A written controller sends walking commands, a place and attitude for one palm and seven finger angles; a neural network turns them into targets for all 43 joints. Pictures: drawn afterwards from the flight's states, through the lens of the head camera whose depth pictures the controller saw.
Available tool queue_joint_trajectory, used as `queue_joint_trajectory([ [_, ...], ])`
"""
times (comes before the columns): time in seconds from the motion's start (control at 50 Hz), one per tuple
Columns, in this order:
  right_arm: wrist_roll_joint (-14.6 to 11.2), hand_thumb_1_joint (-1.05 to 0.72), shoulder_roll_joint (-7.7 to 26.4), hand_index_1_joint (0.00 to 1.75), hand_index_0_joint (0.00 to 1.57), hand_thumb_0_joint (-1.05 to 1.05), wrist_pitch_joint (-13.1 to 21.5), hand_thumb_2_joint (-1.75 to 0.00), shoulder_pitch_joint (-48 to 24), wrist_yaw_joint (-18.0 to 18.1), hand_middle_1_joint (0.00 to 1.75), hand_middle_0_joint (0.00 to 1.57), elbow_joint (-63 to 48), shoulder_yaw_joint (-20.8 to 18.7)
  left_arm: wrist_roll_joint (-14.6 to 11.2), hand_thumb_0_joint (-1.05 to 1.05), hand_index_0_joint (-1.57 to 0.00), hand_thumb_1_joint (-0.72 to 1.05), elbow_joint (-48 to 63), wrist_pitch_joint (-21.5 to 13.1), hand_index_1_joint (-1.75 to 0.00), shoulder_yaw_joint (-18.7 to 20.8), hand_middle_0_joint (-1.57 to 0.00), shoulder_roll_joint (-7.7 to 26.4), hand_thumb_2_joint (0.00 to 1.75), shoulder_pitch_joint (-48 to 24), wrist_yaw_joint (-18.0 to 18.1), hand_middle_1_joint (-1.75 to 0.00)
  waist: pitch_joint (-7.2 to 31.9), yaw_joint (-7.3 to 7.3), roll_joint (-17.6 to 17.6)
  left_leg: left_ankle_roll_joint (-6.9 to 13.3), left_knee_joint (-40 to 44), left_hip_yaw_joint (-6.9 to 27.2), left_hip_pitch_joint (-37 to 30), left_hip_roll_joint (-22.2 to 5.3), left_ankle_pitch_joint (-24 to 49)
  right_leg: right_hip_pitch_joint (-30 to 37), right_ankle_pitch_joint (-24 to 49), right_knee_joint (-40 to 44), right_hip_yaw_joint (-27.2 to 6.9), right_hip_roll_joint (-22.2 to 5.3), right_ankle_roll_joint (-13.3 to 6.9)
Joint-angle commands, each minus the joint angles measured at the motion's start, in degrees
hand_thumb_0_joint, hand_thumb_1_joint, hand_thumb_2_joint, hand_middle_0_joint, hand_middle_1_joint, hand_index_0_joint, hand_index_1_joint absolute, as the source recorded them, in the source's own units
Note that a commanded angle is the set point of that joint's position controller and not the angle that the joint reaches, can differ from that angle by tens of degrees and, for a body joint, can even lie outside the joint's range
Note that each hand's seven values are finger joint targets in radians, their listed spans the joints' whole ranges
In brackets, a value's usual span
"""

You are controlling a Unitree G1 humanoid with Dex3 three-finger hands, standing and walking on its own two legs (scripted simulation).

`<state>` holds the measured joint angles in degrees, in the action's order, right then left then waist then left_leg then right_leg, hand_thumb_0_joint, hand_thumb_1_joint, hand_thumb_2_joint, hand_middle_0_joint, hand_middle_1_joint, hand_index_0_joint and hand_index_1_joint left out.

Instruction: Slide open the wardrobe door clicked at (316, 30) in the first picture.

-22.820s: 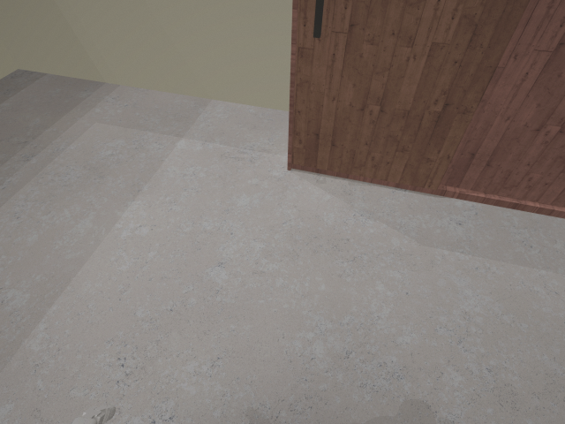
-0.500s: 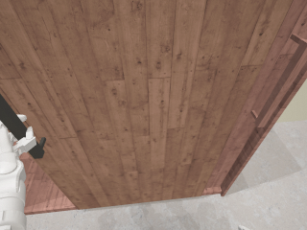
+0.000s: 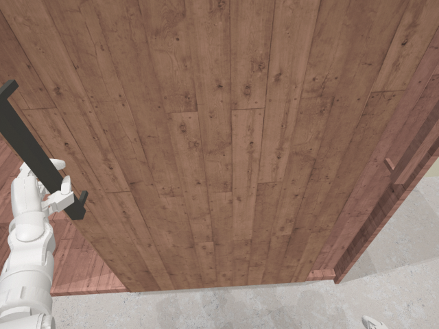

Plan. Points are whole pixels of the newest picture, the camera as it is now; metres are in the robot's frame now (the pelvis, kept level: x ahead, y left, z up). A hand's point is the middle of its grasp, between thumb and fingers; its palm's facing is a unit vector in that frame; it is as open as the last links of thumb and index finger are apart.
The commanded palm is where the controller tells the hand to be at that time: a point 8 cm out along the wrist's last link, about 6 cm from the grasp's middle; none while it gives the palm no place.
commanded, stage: stop walking and hold the door there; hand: left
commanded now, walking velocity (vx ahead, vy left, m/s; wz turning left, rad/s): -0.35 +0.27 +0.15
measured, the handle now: (49, 160) +0.38 +0.36 +0.13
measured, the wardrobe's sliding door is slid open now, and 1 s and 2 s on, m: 0.59 0.59 0.59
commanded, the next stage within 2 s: loosen the grip on the handle in 1.18 s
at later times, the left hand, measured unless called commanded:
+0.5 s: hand (63, 196) +0.33 +0.33 +0.08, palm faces +0.34 -0.91 -0.23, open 6.1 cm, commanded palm +0.29 +0.35 +0.07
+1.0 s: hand (64, 195) +0.33 +0.32 +0.08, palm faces +0.35 -0.91 -0.23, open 6.1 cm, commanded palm +0.29 +0.35 +0.07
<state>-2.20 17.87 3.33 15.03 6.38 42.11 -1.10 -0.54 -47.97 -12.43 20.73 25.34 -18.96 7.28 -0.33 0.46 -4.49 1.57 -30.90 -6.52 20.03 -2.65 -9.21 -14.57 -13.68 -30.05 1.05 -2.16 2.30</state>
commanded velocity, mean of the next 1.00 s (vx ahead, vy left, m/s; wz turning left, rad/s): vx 0.00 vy -0.02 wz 0.02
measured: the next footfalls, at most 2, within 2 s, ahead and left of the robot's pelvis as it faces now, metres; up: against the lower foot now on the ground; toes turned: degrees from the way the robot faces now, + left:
right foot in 0.40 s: -0.07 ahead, -0.02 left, +0.00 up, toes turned -5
left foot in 0.52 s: +0.07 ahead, +0.22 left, +0.00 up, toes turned +0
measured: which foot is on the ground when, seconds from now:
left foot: down 0.00-0.38, up 0.40-0.50, down 0.52-1.00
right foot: down 0.00-0.14, up 0.16-0.38, down 0.40-0.52, up 0.54-0.78, down 0.80-1.00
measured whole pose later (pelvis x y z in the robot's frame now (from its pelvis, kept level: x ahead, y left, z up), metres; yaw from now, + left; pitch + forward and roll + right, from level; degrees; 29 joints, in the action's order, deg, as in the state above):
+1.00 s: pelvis -0.02 +0.09 +0.00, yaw -2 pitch -1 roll +0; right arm -1.5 14.7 3.4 12.3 5.9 40.8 1.5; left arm -3.1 -27.3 -7.4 12.5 17.4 -12.6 7.6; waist -0.9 1.5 -1.8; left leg -0.9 -29.7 -1.0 17.3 -1.8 -11.8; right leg -11.6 -18.2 -30.5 1.5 -0.5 0.0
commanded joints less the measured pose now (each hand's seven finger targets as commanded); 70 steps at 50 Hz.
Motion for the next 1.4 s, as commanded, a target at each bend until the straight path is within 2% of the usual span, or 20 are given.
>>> queue_joint_trajectory([
  [0.0,-0.21,-0.9,6.57,0.3,0.2,0.0,0.95,-0.9,-4.43,0.69,0.3,0.2,-7.76,-2.49,0.74,0.0,-0.45,0.9,10.8,-1.49,-1.4,0.56,-0.45,15.28,0.9,-15.63,0.46,-1.4,10.93,-0.75,12.33,-2.12,-5.15,5.78,-9.39,-2.19,5.62,-2.63,23.99,6.93,-11.19,-16.43,-7.46],
  [0.08,-0.34,-0.9,6.72,0.3,0.2,0.0,-0.27,-0.9,-6.48,0.81,0.3,0.2,-8.51,-1.95,0.5,0.0,-0.45,0.9,15.55,-1.58,-1.4,-3.15,-0.45,11.55,0.9,-18.02,0.35,-1.4,9.32,-1.21,9.58,-0.99,2.18,10.06,-11.34,-5.63,8.13,-7.34,9.31,2.49,-5.49,-13.1,-4.88],
  [0.16,-0.05,-0.9,4.68,0.3,0.2,0.0,0.71,-0.9,-10.33,0.39,0.3,0.2,-11.39,0.02,-0.54,0.0,-0.45,0.9,26.29,-2.83,-1.4,-9.15,-0.45,3.85,0.9,-20.95,-0.28,-1.4,14.34,0.38,-10.86,0.05,23.86,23.17,-6.74,-14.79,-15.67,-6.01,-19.88,-32.26,0.63,1.66,-3.0],
  [0.2,0.34,-0.9,5.44,0.3,0.2,0.0,1.31,-0.9,-8.0,0.59,0.3,0.2,-10.09,-1.22,-1.04,0.0,-0.45,0.9,26.46,-1.56,-1.4,-10.49,-0.45,2.41,0.9,-20.35,-0.15,-1.4,17.09,0.52,-4.67,-7.63,25.52,17.64,-9.41,-11.34,-17.13,-3.1,-15.69,-32.38,2.2,2.73,-3.48],
  [0.32,0.77,-0.9,4.15,0.3,0.2,0.0,3.79,-0.9,-4.11,-1.29,0.3,0.2,-10.02,-1.13,-0.73,0.0,-0.45,0.9,25.85,2.01,-1.4,-13.95,-0.45,0.06,0.9,-21.82,-0.8,-1.4,15.84,1.05,-9.21,-14.62,22.87,2.35,-17.24,-1.87,-3.41,9.83,-17.74,4.29,9.47,6.13,-5.78],
  [0.34,0.65,-0.9,4.51,0.3,0.2,0.0,3.67,-0.9,-3.61,-1.85,0.3,0.2,-9.99,-1.38,-0.24,0.0,-0.45,0.9,25.51,1.87,-1.4,-13.59,-0.45,0.9,0.9,-20.76,-1.0,-1.4,14.02,1.51,0.34,-15.55,6.01,-2.33,-15.76,2.43,-0.02,8.12,-14.81,13.65,3.78,-0.12,-9.77],
  [0.36,-0.16,-0.9,5.67,0.3,0.2,0.0,3.11,-0.9,-2.27,-2.26,0.3,0.2,-9.32,-1.32,0.38,0.0,-0.45,0.9,25.58,1.6,-1.4,-13.7,-0.45,2.14,0.9,-20.8,-1.47,-1.4,10.31,0.56,20.08,-9.65,-18.37,6.62,-16.3,1.38,-4.73,-5.61,-11.46,16.22,-13.23,-14.08,-16.12],
  [0.42,1.13,-0.9,2.56,0.3,0.2,0.0,3.24,-0.9,-7.84,-4.04,0.3,0.2,-13.15,0.67,-0.77,0.0,-0.45,0.9,37.08,2.49,-1.4,-10.43,-0.45,5.71,0.9,-29.9,-1.7,-1.4,5.37,-0.72,14.42,-4.55,-22.29,18.74,4.47,-5.33,-20.26,-0.12,5.21,5.1,-18.92,-22.72,-17.0],
  [0.44,0.84,-0.9,2.4,0.3,0.2,0.0,2.2,-0.9,-3.94,-3.19,0.3,0.2,-10.22,0.93,-0.02,0.0,-0.45,0.9,27.99,2.74,-1.4,-11.76,-0.45,0.66,0.9,-20.31,-2.11,-1.4,8.66,-1.45,10.49,-1.9,-11.73,8.26,3.42,-0.3,-12.9,9.85,15.3,1.36,-2.82,-12.89,-12.2],
  [0.48,0.19,-0.9,3.57,0.3,0.2,0.0,2.55,-0.9,-5.18,-2.02,0.3,0.2,-10.22,0.3,-0.35,0.0,-0.45,0.9,34.7,3.29,-1.4,-11.43,-0.45,1.53,0.9,-18.5,-2.68,-1.4,13.48,-2.76,-0.02,0.15,3.5,4.95,-13.06,0.08,17.55,5.61,22.29,-14.76,1.59,-5.46,-4.87],
  [0.52,0.89,-0.9,4.36,0.3,0.2,0.0,2.8,-0.9,-7.53,-2.1,0.3,0.2,-11.79,-0.12,-0.81,0.0,-0.45,0.9,43.33,1.44,-1.4,-8.35,-0.45,3.93,0.9,-18.09,-1.68,-1.4,17.63,-0.86,-18.73,8.75,7.41,29.52,-23.17,-16.8,36.77,-8.77,-19.88,-29.68,-2.12,2.16,-1.98],
  [0.56,1.6,-0.9,1.68,0.3,0.2,0.0,3.34,-0.9,-8.58,-2.17,0.3,0.2,-11.66,1.25,-1.38,0.0,-0.45,0.9,43.13,1.92,-1.4,-15.35,-0.45,-4.47,0.9,-14.1,-2.65,-1.4,8.94,-2.11,-8.07,8.96,15.17,33.15,-12.62,-17.44,9.21,-8.42,-20.39,-28.09,-3.93,1.94,-2.18],
  [0.62,1.36,-0.9,3.51,0.3,0.2,0.0,3.57,-0.9,-6.95,-1.23,0.3,0.2,-10.36,0.03,-1.31,0.0,-0.45,0.9,41.55,2.95,-1.4,-12.85,-0.45,-1.77,0.9,-13.7,-1.77,-1.4,10.73,-1.72,-0.76,8.45,15.95,26.06,-9.48,-15.37,-2.64,-1.73,-14.95,-19.1,-2.52,1.51,-1.54],
  [0.72,0.78,-0.9,3.45,0.3,0.2,0.0,4.02,-0.9,-5.88,-0.74,0.3,0.2,-11.24,0.65,-0.46,0.0,-0.45,0.9,38.85,3.32,-1.4,-16.35,-0.45,-4.47,0.9,-16.04,-2.04,-1.4,13.25,-1.52,-9.53,3.59,13.9,12.39,-9.72,-8.21,-10.6,7.66,-6.61,1.1,2.49,2.58,-2.4],
  [0.82,1.08,-0.9,2.57,0.3,0.2,0.0,3.66,-0.9,-6.2,-0.32,0.3,0.2,-10.21,0.69,-0.15,0.0,-0.45,0.9,33.89,3.25,-1.4,-9.04,-0.45,4.07,0.9,-14.91,-1.14,-1.4,12.69,-2.17,8.19,-1.28,2.05,6.29,-9.81,-2.84,-0.1,2.73,6.11,9.2,-8.77,-9.0,-5.28],
  [1.24,0.78,-0.9,3.2,0.3,0.2,0.0,1.28,-0.9,-7.45,0.47,0.3,0.2,-10.91,0.17,-0.86,0.0,-0.45,0.9,30.49,1.24,-1.4,-10.38,-0.45,0.83,0.9,-9.65,-0.8,-1.4,11.5,-1.31,2.17,0.3,5.55,8.47,-12.67,-4.82,7.69,0.31,4.6,7.25,-2.74,-2.71,-2.63],
  [1.26,-1.83,-0.9,2.5,0.3,0.2,0.0,2.98,-0.9,-4.02,0.31,0.3,0.2,-13.54,-0.05,2.4,0.0,-0.45,0.9,43.37,-3.21,-1.4,16.56,-0.45,37.37,0.9,-46.41,1.93,-1.4,2.59,-0.79,-5.35,0.5,10.02,8.22,-7.11,-1.19,-10.71,-0.3,-6.77,6.07,-4.53,0.19,-1.4],
  [1.28,3.97,-0.9,1.25,0.3,0.2,0.0,5.91,-0.9,-2.49,-1.17,0.3,0.2,-8.79,-2.36,4.26,0.0,-0.45,0.78,24.05,2.78,-1.4,-0.42,-0.45,10.26,0.84,-29.39,-2.98,-1.4,10.62,-0.77,6.65,0.78,6.35,3.67,-11.61,1.4,8.72,0.87,9.15,4.0,1.32,2.57,-4.28],
  [1.32,3.32,-0.9,6.26,0.3,0.2,0.0,5.95,-0.9,-0.04,-3.44,0.3,0.2,-10.13,-3.58,0.12,0.0,-0.45,0.54,27.15,3.29,-1.4,3.29,-0.45,9.44,0.73,-16.37,-3.76,-1.4,16.64,-1.29,14.99,0.65,2.33,5.63,-12.42,1.1,11.46,-1.52,12.63,2.72,1.58,4.09,-2.52],
  [1.38,2.68,-0.9,3.6,0.3,0.2,0.0,6.22,-0.9,-3.78,-4.12,0.3,0.2,-10.32,-2.6,-1.49,0.0,-0.45,0.17,32.47,3.23,-1.4,-2.78,-0.45,3.58,0.55,-17.82,-3.87,-1.4,17.76,-0.25,-0.32,0.16,0.58,4.96,-12.17,2.53,2.73,-4.26,2.69,2.4,0.67,3.6,-2.57],
])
